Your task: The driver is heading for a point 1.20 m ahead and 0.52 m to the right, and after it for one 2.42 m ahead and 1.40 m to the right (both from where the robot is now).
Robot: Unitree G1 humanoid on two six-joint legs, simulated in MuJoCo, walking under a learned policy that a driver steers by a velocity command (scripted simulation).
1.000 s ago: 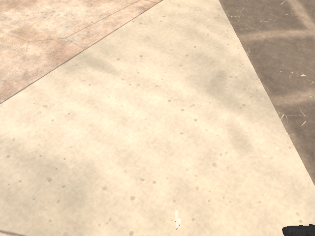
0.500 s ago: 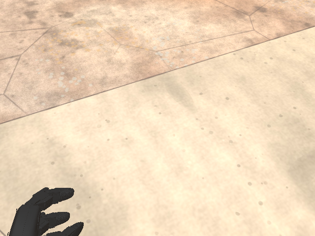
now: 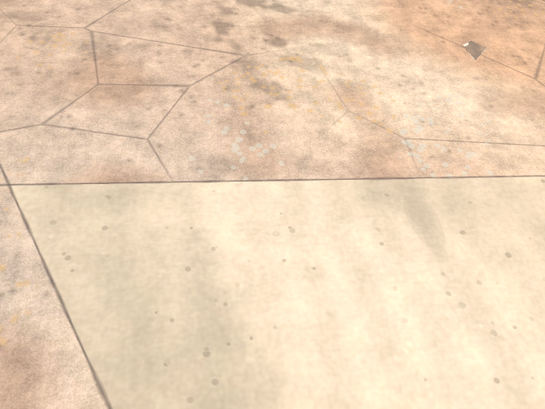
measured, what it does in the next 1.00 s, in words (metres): steps on the spot, turning right: right foot, then left foot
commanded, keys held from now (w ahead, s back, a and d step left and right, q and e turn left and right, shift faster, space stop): e+shift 0.82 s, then shift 0.02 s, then q+shift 0.16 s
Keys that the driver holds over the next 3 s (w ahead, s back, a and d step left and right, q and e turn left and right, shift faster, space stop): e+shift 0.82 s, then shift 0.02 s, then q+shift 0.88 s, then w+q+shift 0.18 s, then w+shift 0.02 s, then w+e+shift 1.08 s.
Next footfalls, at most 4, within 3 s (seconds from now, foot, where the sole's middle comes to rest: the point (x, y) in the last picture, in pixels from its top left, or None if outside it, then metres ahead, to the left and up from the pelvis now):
0.32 right None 0.00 -0.14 -0.77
0.76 left None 0.17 0.00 -0.77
1.08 right None -0.05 -0.15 -0.77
1.44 left None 0.15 0.04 -0.77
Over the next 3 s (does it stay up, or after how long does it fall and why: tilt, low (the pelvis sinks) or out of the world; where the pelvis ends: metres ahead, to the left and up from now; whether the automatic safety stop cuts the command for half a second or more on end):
stays up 0.81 -0.23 -0.01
